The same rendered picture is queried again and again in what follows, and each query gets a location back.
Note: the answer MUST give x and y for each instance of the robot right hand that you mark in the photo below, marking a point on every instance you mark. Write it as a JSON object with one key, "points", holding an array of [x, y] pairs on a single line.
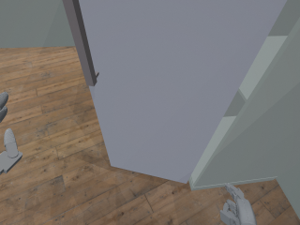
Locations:
{"points": [[242, 211]]}

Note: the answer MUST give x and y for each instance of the fridge door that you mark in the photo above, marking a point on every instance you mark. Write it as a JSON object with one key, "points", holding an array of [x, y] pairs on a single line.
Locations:
{"points": [[168, 72]]}

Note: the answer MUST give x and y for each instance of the handle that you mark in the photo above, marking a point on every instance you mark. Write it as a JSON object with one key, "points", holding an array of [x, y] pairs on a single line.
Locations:
{"points": [[76, 24]]}

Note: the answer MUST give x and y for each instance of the robot left hand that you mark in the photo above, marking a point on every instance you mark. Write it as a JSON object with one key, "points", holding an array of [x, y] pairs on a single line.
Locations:
{"points": [[11, 156]]}

